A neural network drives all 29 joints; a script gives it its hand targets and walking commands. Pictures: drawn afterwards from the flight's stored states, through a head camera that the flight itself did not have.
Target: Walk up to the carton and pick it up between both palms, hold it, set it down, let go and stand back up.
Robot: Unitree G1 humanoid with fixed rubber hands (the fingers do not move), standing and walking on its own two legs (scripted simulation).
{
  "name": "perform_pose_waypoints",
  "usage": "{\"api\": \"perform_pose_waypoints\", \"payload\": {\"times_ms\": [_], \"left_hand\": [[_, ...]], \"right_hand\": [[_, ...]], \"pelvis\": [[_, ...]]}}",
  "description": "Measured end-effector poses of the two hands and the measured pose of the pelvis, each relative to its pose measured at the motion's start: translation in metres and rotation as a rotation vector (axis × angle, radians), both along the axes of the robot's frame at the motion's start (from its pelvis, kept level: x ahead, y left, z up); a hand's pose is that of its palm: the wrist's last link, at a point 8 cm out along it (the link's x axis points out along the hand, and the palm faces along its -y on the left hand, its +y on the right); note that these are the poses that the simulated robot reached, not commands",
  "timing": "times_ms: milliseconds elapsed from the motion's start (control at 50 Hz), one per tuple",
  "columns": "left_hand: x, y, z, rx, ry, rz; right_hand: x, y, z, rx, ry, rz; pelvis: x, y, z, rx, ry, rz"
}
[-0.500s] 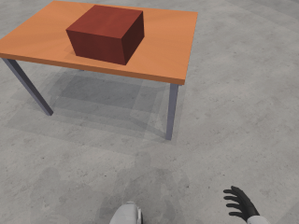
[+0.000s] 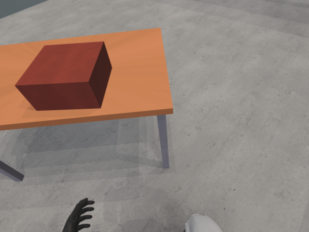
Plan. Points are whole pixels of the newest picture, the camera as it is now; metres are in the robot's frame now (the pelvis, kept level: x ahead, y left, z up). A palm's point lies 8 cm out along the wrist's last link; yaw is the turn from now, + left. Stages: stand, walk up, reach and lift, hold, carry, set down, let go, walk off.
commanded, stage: walk up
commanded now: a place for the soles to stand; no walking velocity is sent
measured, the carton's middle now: (71, 75) +0.76 +0.35 -0.02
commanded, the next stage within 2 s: none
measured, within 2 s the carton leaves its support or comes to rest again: neither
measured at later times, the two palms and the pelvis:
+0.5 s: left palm (9, 214) +0.22 +0.45 -0.10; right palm (204, 222) +0.15 -0.10 -0.10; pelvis +0.11 +0.17 -0.01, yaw -2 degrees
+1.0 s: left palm out of the picture +0.24 +0.56 -0.05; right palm (157, 175) +0.29 +0.00 -0.09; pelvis +0.20 +0.28 +0.02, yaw -3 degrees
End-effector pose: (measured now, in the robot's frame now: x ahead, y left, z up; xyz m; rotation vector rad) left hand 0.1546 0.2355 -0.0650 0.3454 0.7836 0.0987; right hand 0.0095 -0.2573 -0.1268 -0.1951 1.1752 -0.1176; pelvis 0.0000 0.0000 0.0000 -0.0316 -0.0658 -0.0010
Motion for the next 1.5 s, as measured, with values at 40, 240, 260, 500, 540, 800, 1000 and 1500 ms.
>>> {"api": "perform_pose_waypoints", "payload": {"times_ms": [40,240,260,500,540,800,1000,1500], "left_hand": [[-0.006,0.012,-0.003,0.011,0.007,0.051],[-0.069,0.112,0.007,0.087,0.189,0.248],[-0.068,0.123,0.006,0.09,0.196,0.249],[0.067,0.214,-0.032,0.034,0.121,0.079],[0.1,0.206,-0.02,0.016,0.077,0.013],[0.163,0.225,0.01,0.055,0.0,-0.004],[0.086,0.323,0.012,0.105,0.234,0.186],[0.285,0.401,-0.009,-0.029,0.152,-0.069]], "right_hand": [[0.018,0.008,-0.005,0.009,0.007,0.032],[0.157,0.052,0.041,-0.013,-0.213,0.144],[0.166,0.061,0.044,-0.014,-0.225,0.151],[0.138,0.152,0.03,-0.093,-0.14,-0.036],[0.122,0.159,0.033,-0.1,-0.096,-0.089],[0.151,0.22,-0.004,0.013,0.032,-0.055],[0.277,0.262,0.035,-0.008,-0.15,0.052],[0.284,0.382,0.052,-0.129,-0.102,-0.112]], "pelvis": [[0.009,0.004,-0.003,-0.003,-0.013,0.003],[0.046,0.062,0.018,0.021,-0.037,0.012],[0.05,0.07,0.018,0.019,-0.034,0.013],[0.106,0.171,-0.007,0.009,-0.033,-0.034],[0.114,0.18,0.001,0.008,-0.027,-0.037],[0.166,0.219,0.003,0.014,-0.022,-0.057],[0.197,0.278,0.023,0.034,-0.026,-0.048],[0.268,0.394,0.021,0.019,0.041,-0.106]]}}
